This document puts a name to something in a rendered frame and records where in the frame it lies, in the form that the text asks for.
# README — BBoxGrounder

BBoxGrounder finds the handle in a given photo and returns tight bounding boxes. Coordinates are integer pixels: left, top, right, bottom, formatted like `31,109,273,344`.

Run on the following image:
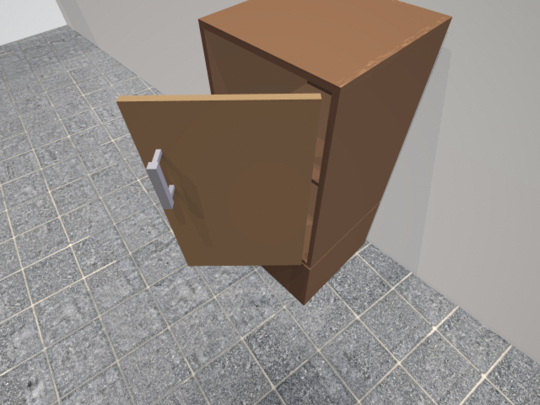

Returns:
146,149,175,209

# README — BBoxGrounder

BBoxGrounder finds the cupboard door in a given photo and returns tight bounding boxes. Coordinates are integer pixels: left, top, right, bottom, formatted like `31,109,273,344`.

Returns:
116,94,321,266

